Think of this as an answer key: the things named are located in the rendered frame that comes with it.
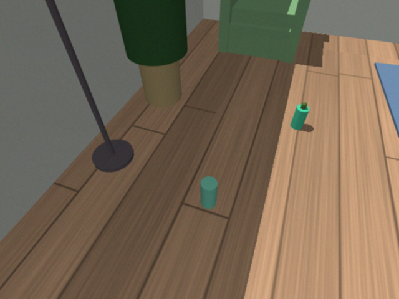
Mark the armchair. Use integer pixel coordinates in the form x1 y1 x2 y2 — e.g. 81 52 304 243
218 0 310 63

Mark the potted plant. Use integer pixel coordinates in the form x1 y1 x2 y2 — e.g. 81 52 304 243
113 0 188 107

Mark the floor lamp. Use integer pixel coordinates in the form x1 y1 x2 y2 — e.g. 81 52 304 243
45 0 134 173

